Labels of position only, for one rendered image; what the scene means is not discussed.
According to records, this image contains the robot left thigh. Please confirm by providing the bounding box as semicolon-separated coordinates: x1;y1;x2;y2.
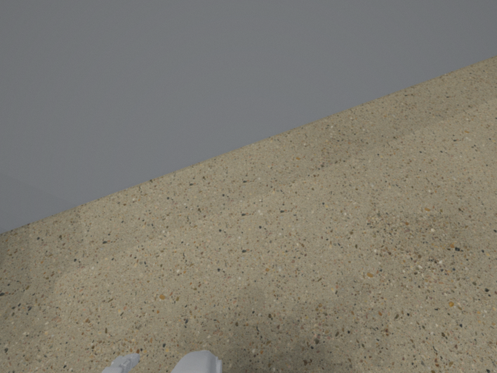
171;351;222;373

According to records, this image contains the robot left hand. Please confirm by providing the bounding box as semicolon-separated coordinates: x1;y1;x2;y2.
102;353;140;373

